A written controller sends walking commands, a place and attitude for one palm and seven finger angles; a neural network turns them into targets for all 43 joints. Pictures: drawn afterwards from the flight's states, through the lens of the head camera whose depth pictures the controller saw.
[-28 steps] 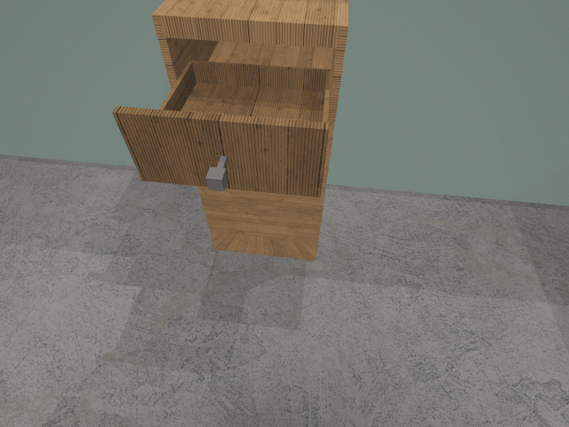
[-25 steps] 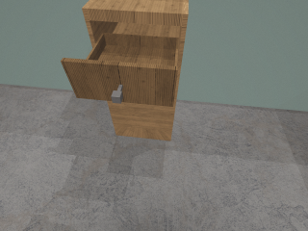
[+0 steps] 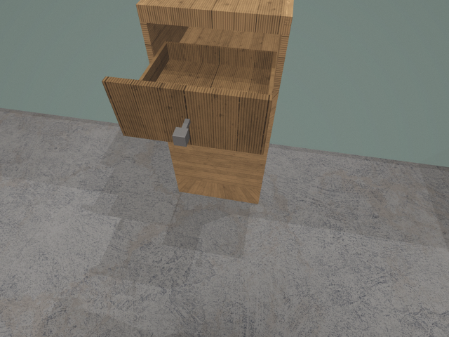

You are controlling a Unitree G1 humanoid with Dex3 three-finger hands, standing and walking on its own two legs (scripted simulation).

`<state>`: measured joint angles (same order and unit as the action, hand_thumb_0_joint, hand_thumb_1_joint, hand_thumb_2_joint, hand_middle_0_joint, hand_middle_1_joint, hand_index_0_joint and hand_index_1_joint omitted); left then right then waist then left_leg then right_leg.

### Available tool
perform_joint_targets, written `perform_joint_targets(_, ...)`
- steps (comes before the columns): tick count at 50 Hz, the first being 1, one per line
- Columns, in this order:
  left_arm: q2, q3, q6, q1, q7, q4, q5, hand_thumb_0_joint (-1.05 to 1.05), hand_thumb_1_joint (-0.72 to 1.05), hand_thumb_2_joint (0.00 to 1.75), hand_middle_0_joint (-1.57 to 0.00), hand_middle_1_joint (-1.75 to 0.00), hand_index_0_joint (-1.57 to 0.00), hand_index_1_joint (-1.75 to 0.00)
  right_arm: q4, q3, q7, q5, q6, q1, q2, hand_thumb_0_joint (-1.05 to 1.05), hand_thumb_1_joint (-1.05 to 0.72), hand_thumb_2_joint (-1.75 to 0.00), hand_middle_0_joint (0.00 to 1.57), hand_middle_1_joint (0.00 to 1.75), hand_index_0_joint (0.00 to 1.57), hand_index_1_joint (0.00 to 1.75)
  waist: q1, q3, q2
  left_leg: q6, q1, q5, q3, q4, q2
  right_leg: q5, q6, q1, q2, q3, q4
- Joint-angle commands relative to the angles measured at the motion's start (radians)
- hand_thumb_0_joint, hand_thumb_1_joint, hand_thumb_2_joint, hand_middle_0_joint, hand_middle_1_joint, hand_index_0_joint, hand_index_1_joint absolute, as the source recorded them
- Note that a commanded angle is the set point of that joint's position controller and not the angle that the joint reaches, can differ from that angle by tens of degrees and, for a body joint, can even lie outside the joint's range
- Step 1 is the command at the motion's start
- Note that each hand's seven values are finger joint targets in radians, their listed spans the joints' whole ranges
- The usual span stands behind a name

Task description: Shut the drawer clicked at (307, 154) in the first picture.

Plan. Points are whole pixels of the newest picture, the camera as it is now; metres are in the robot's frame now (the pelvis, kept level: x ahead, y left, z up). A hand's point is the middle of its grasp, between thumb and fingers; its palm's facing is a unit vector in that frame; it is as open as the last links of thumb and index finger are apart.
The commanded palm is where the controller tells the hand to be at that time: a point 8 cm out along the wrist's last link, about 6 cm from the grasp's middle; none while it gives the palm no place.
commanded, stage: look at it before walking up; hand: left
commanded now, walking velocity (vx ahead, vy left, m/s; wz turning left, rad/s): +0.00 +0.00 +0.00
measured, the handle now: (183, 131) +0.54 +0.13 +0.03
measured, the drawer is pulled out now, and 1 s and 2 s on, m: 0.30 0.30 0.30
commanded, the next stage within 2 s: turn to face it in 0.58 s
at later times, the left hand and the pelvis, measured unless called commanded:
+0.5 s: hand out of the picture +0.04 +0.17 -0.17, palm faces +0.03 -0.98 -0.21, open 7.4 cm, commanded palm none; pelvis +0.01 -0.01 +0.00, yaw -1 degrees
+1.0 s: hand out of the picture +0.03 +0.17 -0.18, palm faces +0.01 -0.98 -0.19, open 7.4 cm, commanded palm none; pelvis +0.02 -0.01 +0.00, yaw -4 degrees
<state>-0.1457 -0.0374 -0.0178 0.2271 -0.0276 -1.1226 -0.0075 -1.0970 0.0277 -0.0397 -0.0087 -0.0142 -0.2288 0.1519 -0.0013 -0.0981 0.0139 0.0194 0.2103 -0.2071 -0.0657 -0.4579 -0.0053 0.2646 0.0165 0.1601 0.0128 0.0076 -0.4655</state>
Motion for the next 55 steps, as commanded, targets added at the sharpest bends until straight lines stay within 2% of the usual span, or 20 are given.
perform_joint_targets(1, -0.122, -0.015, 0.020, 0.049, -0.009, 0.023, -0.001, 0.00, 0.90, 0.90, -0.20, -0.30, -0.20, -0.30, 0.014, 0.009, -0.002, -0.002, 0.011, -0.066, 0.084, 0.00, -0.90, -0.90, 0.20, 0.30, 0.20, 0.30, 0.007, 0.018, 0.004, -0.038, -0.026, 0.086, -0.054, 0.099, 0.077, -0.064, 0.028, 0.026, -0.090, -0.072, 0.130)
perform_joint_targets(3, -0.123, -0.015, 0.023, 0.049, -0.009, 0.022, -0.001, 0.00, 0.90, 0.90, -0.20, -0.30, -0.20, -0.30, 0.013, 0.010, -0.004, -0.002, 0.014, -0.067, 0.089, 0.00, -0.90, -0.90, 0.20, 0.30, 0.20, 0.30, 0.008, 0.029, 0.008, -0.036, -0.041, 0.099, -0.047, 0.098, 0.079, -0.078, 0.027, 0.018, -0.088, -0.073, 0.135)
perform_joint_targets(7, -0.135, -0.016, 0.027, 0.050, -0.008, 0.022, 0.000, 0.00, 0.90, 0.90, -0.20, -0.30, -0.20, -0.30, 0.012, 0.014, -0.005, -0.002, 0.015, -0.059, 0.096, 0.00, -0.90, -0.90, 0.20, 0.30, 0.20, 0.30, 0.004, 0.021, -0.027, -0.036, -0.056, 0.115, -0.039, 0.096, 0.080, -0.094, 0.031, 0.019, -0.087, -0.079, 0.152)
perform_joint_targets(9, -0.139, -0.017, 0.027, 0.043, -0.008, 0.022, 0.001, 0.00, 0.90, 0.90, -0.20, -0.30, -0.20, -0.30, 0.008, 0.013, -0.005, -0.002, 0.016, -0.064, 0.099, 0.00, -0.90, -0.90, 0.20, 0.30, 0.20, 0.30, 0.008, 0.030, -0.002, -0.033, -0.053, 0.121, -0.035, 0.098, 0.080, -0.104, 0.032, 0.006, -0.091, -0.080, 0.153)
perform_joint_targets(14, -0.140, -0.017, 0.028, 0.043, -0.007, 0.022, 0.001, 0.00, 0.90, 0.90, -0.20, -0.30, -0.20, -0.30, 0.005, 0.013, -0.005, -0.003, 0.014, -0.058, 0.100, 0.00, -0.90, -0.90, 0.20, 0.30, 0.20, 0.30, 0.006, 0.012, -0.015, -0.030, -0.054, 0.108, -0.025, 0.098, 0.080, -0.098, 0.034, 0.016, -0.092, -0.088, 0.168)
perform_joint_targets(17, -0.140, -0.017, 0.030, 0.048, -0.007, 0.025, 0.002, 0.00, 0.90, 0.90, -0.20, -0.30, -0.20, -0.30, 0.003, 0.013, -0.006, -0.004, 0.015, -0.059, 0.098, 0.00, -0.90, -0.90, 0.20, 0.30, 0.20, 0.30, 0.003, 0.025, -0.028, -0.031, -0.067, 0.116, -0.022, 0.096, 0.083, -0.107, 0.036, 0.013, -0.087, -0.091, 0.168)
perform_joint_targets(19, -0.141, -0.017, 0.029, 0.041, -0.008, 0.028, 0.003, 0.00, 0.90, 0.90, -0.20, -0.30, -0.20, -0.30, 0.000, 0.012, -0.006, -0.004, 0.016, -0.067, 0.094, 0.00, -0.90, -0.90, 0.20, 0.30, 0.20, 0.30, 0.007, 0.035, -0.005, -0.027, -0.060, 0.133, -0.018, 0.096, 0.084, -0.139, 0.035, -0.004, -0.090, -0.090, 0.158)
perform_joint_targets(22, -0.144, -0.019, 0.031, 0.048, -0.008, 0.030, 0.002, 0.00, 0.90, 0.90, -0.20, -0.30, -0.20, -0.30, 0.001, 0.013, -0.008, -0.003, 0.017, -0.061, 0.095, 0.00, -0.90, -0.90, 0.20, 0.30, 0.20, 0.30, 0.001, 0.039, -0.023, -0.026, -0.067, 0.150, -0.014, 0.091, 0.087, -0.188, 0.036, -0.012, -0.088, -0.088, 0.155)
perform_joint_targets(27, -0.140, -0.020, 0.031, 0.049, -0.009, 0.031, 0.002, 0.00, 0.90, 0.90, -0.20, -0.30, -0.20, -0.30, 0.000, 0.013, -0.009, -0.003, 0.016, -0.066, 0.090, 0.00, -0.90, -0.90, 0.20, 0.30, 0.20, 0.30, 0.003, 0.042, -0.014, -0.024, -0.071, 0.158, -0.009, 0.088, 0.088, -0.209, 0.036, -0.016, -0.090, -0.089, 0.155)
perform_joint_targets(35, -0.129, -0.017, 0.025, 0.045, -0.009, 0.031, 0.003, 0.00, 0.90, 0.90, -0.20, -0.30, -0.20, -0.30, -0.007, 0.010, -0.009, -0.005, 0.012, -0.077, 0.077, 0.00, -0.90, -0.90, 0.20, 0.30, 0.20, 0.30, 0.007, 0.005, 0.002, -0.019, -0.053, 0.135, -0.004, 0.092, 0.088, -0.181, 0.034, 0.005, -0.090, -0.092, 0.159)
perform_joint_targets(37, -0.128, -0.022, 0.021, 0.048, -0.009, 0.035, 0.002, 0.00, 0.90, 0.90, -0.20, -0.30, -0.20, -0.30, -0.003, 0.013, -0.012, -0.004, 0.009, -0.082, 0.076, 0.00, -0.90, -0.90, 0.20, 0.30, 0.20, 0.30, 0.008, 0.024, -0.021, -0.019, -0.068, 0.125, 0.004, 0.073, 0.094, -0.182, 0.035, 0.013, -0.084, -0.105, 0.150)
perform_joint_targets(38, -0.132, -0.025, 0.017, 0.040, -0.008, 0.039, 0.002, 0.00, 0.90, 0.90, -0.20, -0.30, -0.20, -0.30, -0.004, 0.016, -0.013, -0.005, 0.007, -0.086, 0.079, 0.00, -0.90, -0.90, 0.20, 0.30, 0.20, 0.30, 0.011, 0.021, -0.003, -0.018, -0.056, 0.112, 0.009, 0.066, 0.094, -0.178, 0.037, 0.015, -0.085, -0.112, 0.144)
perform_joint_targets(40, -0.135, -0.033, 0.011, 0.033, -0.006, 0.045, 0.001, 0.00, 0.90, 0.90, -0.20, -0.30, -0.20, -0.30, 0.003, 0.021, -0.014, -0.006, 0.003, -0.083, 0.082, 0.00, -0.90, -0.90, 0.20, 0.30, 0.20, 0.30, 0.011, 0.003, 0.000, -0.017, -0.041, 0.079, 0.016, 0.054, 0.095, -0.152, 0.041, 0.040, -0.083, -0.128, 0.134)
perform_joint_targets(42, -0.132, -0.036, 0.010, 0.037, -0.005, 0.048, -0.001, 0.00, 0.90, 0.90, -0.20, -0.30, -0.20, -0.30, 0.010, 0.024, -0.015, -0.005, 0.003, -0.080, 0.078, 0.00, -0.90, -0.90, 0.20, 0.30, 0.20, 0.30, 0.008, 0.017, -0.022, -0.021, -0.042, 0.069, 0.018, 0.044, 0.097, -0.144, 0.044, 0.043, -0.080, -0.136, 0.128)
perform_joint_targets(44, -0.132, -0.040, 0.009, 0.039, 0.001, 0.050, -0.002, 0.00, 0.90, 0.90, -0.20, -0.30, -0.20, -0.30, 0.007, 0.026, -0.010, -0.011, 0.007, -0.099, 0.082, 0.00, -0.90, -0.90, 0.20, 0.30, 0.20, 0.30, 0.010, 0.022, -0.026, -0.026, -0.029, -0.031, 0.021, 0.050, 0.091, 0.021, 0.047, 0.039, -0.070, -0.145, 0.140)
perform_joint_targets(46, -0.136, -0.047, 0.007, 0.047, 0.009, 0.054, -0.006, 0.00, 0.90, 0.90, -0.20, -0.30, -0.20, -0.30, 0.012, 0.030, -0.004, -0.018, 0.009, -0.101, 0.089, 0.00, -0.90, -0.90, 0.20, 0.30, 0.20, 0.30, 0.005, -0.013, -0.018, -0.034, 0.008, -0.175, 0.020, 0.057, 0.080, 0.209, 0.059, 0.070, -0.065, -0.164, 0.155)
perform_joint_targets(48, -0.133, -0.051, 0.006, 0.056, 0.016, 0.059, -0.011, 0.00, 0.90, 0.90, -0.20, -0.30, -0.20, -0.30, 0.021, 0.033, 0.000, -0.022, 0.010, -0.100, 0.087, 0.00, -0.90, -0.90, 0.20, 0.30, 0.20, 0.30, 0.005, -0.059, -0.019, -0.044, 0.040, -0.263, 0.016, 0.059, 0.076, 0.310, 0.071, 0.110, -0.062, -0.184, 0.160)
perform_joint_targets(50, -0.133, -0.055, 0.009, 0.055, 0.022, 0.066, -0.011, 0.00, 0.90, 0.90, -0.20, -0.30, -0.20, -0.30, 0.024, 0.033, 0.003, -0.023, 0.016, -0.112, 0.086, 0.00, -0.90, -0.90, 0.20, 0.30, 0.20, 0.30, 0.005, -0.082, -0.011, -0.054, 0.055, -0.293, -0.005, 0.075, 0.083, 0.316, 0.078, 0.129, -0.056, -0.185, 0.134)
perform_joint_targets(52, -0.117, -0.054, 0.018, 0.071, 0.024, 0.067, -0.011, 0.00, 0.90, 0.90, -0.20, -0.30, -0.20, -0.30, 0.025, 0.037, 0.003, -0.022, 0.024, -0.127, 0.085, 0.00, -0.90, -0.90, 0.20, 0.30, 0.20, 0.30, 0.005, -0.070, 0.001, -0.069, 0.026, -0.276, -0.026, 0.082, 0.102, 0.271, 0.080, 0.134, -0.041, -0.167, 0.097)
perform_joint_targets(55, -0.102, -0.050, 0.031, 0.061, 0.029, 0.071, -0.011, 0.00, 0.90, 0.90, -0.20, -0.30, -0.20, -0.30, 0.010, 0.038, 0.000, -0.019, 0.038, -0.170, 0.110, 0.00, -0.90, -0.90, 0.20, 0.30, 0.20, 0.30, 0.015, -0.045, 0.088, -0.109, -0.040, -0.214, -0.116, 0.127, 0.175, 0.114, 0.069, 0.164, -0.012, -0.088, -0.037)
